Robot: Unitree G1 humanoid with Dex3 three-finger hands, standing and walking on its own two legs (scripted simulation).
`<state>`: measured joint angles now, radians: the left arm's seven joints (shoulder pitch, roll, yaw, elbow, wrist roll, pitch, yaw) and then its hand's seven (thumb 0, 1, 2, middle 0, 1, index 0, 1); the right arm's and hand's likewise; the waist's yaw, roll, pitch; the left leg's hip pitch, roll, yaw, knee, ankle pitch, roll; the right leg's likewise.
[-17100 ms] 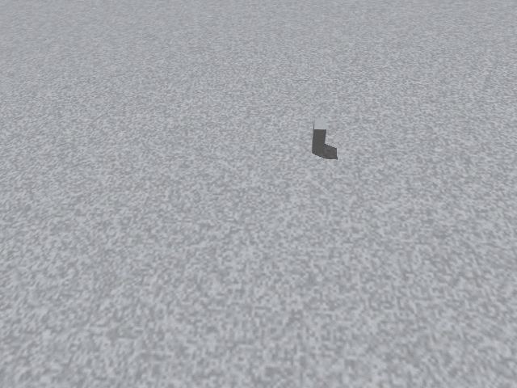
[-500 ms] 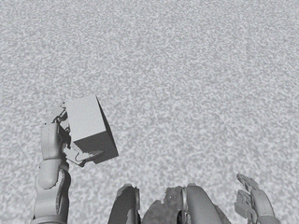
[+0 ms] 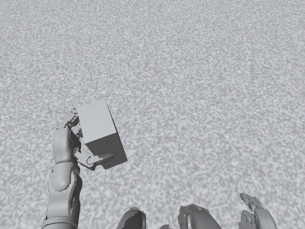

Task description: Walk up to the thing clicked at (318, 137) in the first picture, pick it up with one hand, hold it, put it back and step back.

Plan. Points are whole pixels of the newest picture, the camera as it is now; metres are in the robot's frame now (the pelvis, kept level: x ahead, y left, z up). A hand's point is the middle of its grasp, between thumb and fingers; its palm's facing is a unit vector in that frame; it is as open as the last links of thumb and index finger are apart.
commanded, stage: hold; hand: left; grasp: from the side
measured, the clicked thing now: (105, 137) +0.34 +0.15 +0.04
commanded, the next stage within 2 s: crouch in 0.94 s
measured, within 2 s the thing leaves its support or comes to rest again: neither
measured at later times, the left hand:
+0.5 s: hand (95, 126) +0.34 +0.17 +0.08, palm faces +0.11 -0.99 +0.00, open 12.3 cm
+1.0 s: hand (96, 122) +0.34 +0.16 +0.10, palm faces +0.11 -0.99 +0.00, open 12.3 cm
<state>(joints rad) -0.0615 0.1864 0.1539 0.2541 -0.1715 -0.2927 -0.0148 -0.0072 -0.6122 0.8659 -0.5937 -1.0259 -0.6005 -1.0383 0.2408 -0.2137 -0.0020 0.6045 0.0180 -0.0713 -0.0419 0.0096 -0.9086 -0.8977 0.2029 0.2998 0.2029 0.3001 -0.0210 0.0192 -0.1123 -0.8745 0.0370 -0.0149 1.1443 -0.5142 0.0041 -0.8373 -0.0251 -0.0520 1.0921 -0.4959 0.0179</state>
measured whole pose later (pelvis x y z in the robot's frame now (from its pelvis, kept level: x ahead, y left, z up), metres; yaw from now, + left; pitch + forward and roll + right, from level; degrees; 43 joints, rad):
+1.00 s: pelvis +0.01 -0.01 +0.04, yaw +0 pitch +7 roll -1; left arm -0.12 0.18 0.15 0.39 -0.17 -0.33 -0.05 -0.01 -0.61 0.86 -0.59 -1.02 -0.60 -1.04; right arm 0.24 -0.23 -0.01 0.65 0.01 -0.03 -0.03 0.01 -0.90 -0.90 0.20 0.30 0.20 0.30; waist -0.02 0.02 -0.05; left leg -0.57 0.04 0.00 0.87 -0.42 -0.01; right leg -0.55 -0.02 -0.05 0.85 -0.41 0.00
